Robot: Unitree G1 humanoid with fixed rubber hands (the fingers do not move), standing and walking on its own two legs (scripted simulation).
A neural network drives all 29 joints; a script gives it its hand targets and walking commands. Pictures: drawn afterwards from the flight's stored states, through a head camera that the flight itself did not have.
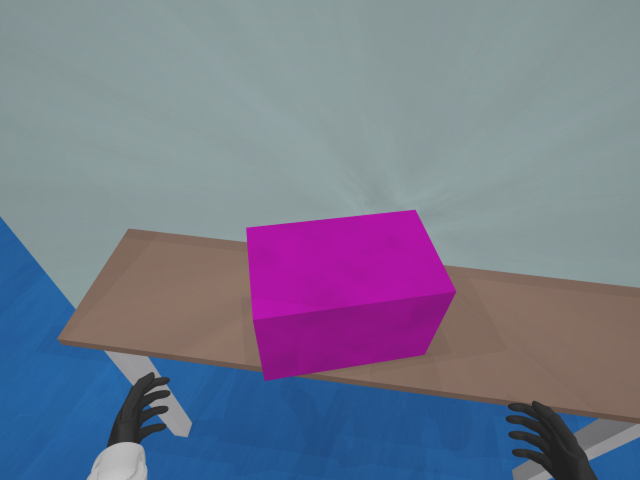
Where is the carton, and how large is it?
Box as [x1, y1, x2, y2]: [246, 210, 455, 380]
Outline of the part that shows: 415,210 246,228 252,314 265,380 424,354 455,290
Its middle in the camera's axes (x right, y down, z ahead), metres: +0.03 +0.09 +0.62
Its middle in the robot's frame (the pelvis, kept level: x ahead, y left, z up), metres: +0.40 +0.00 -0.04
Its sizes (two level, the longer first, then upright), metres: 0.271 0.162 0.187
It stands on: a table, 0.64 m high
